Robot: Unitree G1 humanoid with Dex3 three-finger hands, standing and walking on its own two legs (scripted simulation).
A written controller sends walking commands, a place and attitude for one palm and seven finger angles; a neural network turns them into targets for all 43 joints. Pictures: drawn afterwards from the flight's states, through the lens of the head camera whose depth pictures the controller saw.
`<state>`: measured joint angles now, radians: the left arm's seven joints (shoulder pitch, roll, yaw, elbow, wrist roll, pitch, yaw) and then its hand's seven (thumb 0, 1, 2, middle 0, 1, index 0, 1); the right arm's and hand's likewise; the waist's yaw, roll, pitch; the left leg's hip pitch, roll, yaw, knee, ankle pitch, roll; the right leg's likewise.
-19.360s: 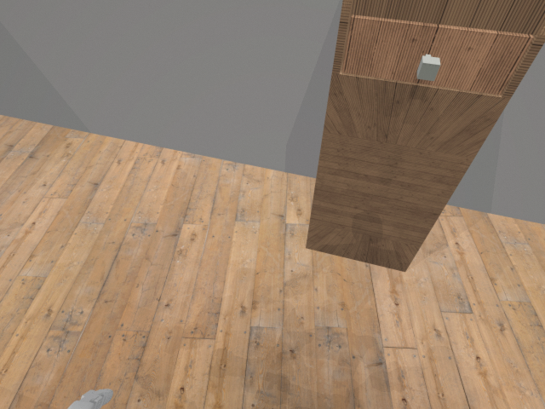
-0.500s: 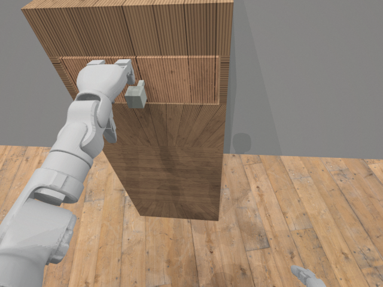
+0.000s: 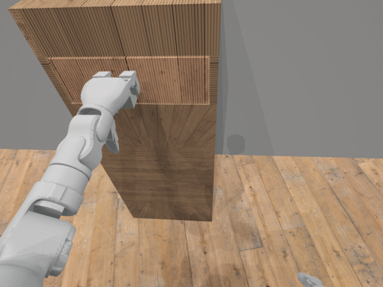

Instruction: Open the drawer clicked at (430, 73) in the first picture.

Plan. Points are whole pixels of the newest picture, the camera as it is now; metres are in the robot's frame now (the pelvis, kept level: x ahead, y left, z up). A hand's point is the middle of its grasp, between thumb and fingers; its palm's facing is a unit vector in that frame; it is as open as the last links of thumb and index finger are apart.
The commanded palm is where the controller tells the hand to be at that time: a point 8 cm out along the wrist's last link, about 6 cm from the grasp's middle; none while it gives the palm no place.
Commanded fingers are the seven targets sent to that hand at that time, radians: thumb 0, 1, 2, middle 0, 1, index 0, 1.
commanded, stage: lower the fingers behind the handle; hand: left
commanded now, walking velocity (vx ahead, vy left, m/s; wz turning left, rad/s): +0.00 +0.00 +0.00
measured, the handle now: (128, 92) +0.53 +0.19 +0.13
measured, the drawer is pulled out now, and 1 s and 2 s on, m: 0.00 0.00 0.00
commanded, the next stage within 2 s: lift the fingers back up to retry in 0.68 s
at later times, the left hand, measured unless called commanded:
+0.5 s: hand (116, 111) +0.44 +0.19 +0.14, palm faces +0.04 +0.00 -1.00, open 13.8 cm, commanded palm +0.42 +0.20 +0.17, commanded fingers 0.00 -0.50 0.30 -0.30 -1.20 -0.30 -1.20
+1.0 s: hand (116, 110) +0.44 +0.19 +0.15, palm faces +0.04 -0.01 -1.00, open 13.7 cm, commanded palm +0.42 +0.20 +0.21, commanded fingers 0.00 -0.50 0.30 -0.30 -1.20 -0.30 -1.20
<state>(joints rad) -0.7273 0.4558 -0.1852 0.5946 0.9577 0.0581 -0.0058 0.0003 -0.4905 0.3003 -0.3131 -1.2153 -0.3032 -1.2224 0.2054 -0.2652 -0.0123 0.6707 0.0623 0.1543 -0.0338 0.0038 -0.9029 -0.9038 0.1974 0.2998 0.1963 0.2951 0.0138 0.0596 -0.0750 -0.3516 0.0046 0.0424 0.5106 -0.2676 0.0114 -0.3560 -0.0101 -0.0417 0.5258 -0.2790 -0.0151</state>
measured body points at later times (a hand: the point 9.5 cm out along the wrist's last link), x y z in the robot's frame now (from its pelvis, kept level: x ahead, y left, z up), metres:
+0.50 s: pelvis -0.02 +0.00 -0.01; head +0.01 -0.02 +0.44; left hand +0.43 +0.19 +0.20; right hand +0.09 -0.26 -0.13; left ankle -0.01 +0.11 -0.74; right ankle -0.01 -0.11 -0.74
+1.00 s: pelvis -0.02 +0.01 +0.00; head +0.00 -0.01 +0.44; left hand +0.43 +0.19 +0.20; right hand +0.08 -0.25 -0.13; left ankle -0.01 +0.11 -0.74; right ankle -0.01 -0.11 -0.74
